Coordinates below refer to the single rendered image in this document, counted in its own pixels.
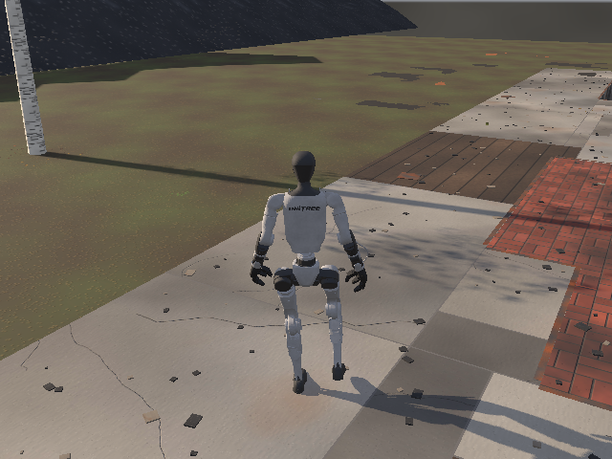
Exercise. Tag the robot left hand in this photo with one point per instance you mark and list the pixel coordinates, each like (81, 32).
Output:
(264, 272)

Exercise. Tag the right robot shin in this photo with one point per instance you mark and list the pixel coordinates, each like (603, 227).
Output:
(335, 332)

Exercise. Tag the left robot upper arm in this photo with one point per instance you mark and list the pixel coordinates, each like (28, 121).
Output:
(274, 202)

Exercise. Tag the right robot upper arm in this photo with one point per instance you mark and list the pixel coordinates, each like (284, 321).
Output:
(333, 200)

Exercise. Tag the robot right hand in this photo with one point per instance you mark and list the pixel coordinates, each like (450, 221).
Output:
(360, 276)

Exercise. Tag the robot left forearm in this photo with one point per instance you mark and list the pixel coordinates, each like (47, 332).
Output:
(259, 253)

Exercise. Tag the robot right forearm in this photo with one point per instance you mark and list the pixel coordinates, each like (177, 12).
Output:
(354, 254)

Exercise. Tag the robot right foot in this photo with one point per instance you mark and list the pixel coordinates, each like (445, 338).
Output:
(338, 372)

